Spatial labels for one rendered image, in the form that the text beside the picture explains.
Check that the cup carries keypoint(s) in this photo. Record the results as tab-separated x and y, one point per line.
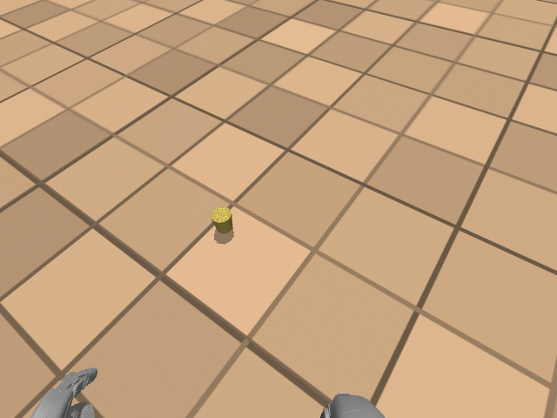
222	219

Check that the left robot hand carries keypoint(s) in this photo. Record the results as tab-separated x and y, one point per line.
57	402

